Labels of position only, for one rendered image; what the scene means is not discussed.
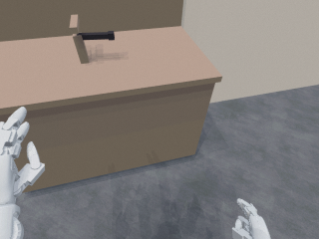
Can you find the left robot forearm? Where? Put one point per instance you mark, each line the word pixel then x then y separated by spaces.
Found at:
pixel 10 226

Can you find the robot right hand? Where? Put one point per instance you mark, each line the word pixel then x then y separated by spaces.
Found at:
pixel 253 228

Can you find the robot left hand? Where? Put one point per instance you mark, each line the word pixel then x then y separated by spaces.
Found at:
pixel 12 133

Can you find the tap lever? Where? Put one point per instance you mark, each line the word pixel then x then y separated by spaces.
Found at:
pixel 110 35

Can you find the counter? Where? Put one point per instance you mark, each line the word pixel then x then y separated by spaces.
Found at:
pixel 96 107

